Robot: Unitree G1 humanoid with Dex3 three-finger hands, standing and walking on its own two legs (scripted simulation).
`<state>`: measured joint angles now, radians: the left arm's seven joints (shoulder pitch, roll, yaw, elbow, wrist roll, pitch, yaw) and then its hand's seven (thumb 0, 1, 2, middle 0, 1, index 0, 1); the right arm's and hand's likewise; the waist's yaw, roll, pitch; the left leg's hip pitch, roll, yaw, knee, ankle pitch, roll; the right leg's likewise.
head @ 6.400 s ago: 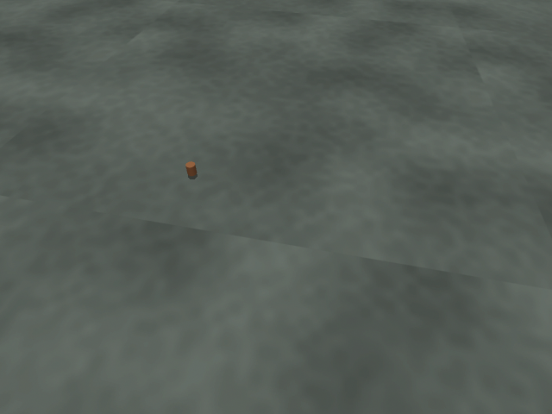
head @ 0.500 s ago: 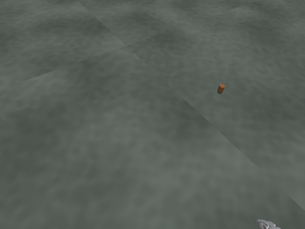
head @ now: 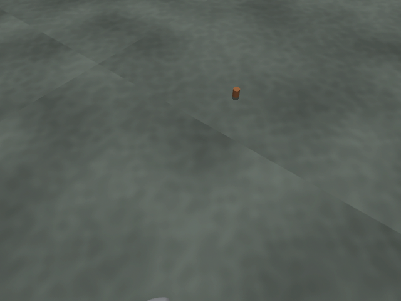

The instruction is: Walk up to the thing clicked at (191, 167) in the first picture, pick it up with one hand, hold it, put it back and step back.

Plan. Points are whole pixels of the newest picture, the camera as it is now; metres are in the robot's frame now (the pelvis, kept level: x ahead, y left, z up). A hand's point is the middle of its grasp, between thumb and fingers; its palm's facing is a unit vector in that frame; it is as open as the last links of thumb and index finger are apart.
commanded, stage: walk up
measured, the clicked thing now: (236, 92) +1.51 -0.27 -0.73
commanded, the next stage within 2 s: stand in 1.14 s
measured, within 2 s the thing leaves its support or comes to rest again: neither
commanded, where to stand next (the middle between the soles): +0.06 +0.02 m, yaw -11 degrees
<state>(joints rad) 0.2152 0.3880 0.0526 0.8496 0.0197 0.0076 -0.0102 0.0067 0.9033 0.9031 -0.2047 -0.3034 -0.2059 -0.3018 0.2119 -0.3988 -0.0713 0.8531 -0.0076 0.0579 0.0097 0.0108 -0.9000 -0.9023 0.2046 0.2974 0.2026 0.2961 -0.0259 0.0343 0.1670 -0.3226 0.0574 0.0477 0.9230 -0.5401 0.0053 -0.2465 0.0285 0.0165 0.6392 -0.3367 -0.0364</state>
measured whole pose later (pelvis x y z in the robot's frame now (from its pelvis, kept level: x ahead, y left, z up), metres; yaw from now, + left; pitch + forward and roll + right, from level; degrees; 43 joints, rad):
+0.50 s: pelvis +0.00 +0.00 +0.00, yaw -9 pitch -3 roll -1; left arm 0.20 0.42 0.05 0.87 0.00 0.02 -0.01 0.01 0.90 0.90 -0.21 -0.30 -0.21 -0.30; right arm 0.21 -0.39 -0.04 0.85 -0.03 -0.01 0.01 0.01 -0.90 -0.90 0.21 0.30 0.21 0.30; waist -0.02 -0.03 0.13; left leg -0.27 0.08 0.05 0.65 -0.32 -0.02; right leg -0.28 0.01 0.04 0.71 -0.44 -0.02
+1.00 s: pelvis +0.00 +0.00 +0.02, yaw -11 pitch -3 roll +0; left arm 0.10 0.35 0.01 1.06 -0.01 -0.01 -0.01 0.01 0.90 0.90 -0.21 -0.30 -0.21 -0.30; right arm 0.13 -0.35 0.00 1.05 0.00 -0.01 0.02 0.01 -0.90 -0.90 0.21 0.30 0.20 0.30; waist -0.01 0.00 0.06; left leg -0.13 0.03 0.01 0.44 -0.25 -0.03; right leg -0.17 0.00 0.07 0.47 -0.24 0.01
